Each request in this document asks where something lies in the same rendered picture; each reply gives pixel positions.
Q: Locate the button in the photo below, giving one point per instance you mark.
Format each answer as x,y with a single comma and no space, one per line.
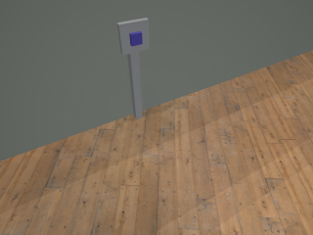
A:
136,38

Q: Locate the panel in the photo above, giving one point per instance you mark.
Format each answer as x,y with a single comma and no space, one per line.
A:
124,29

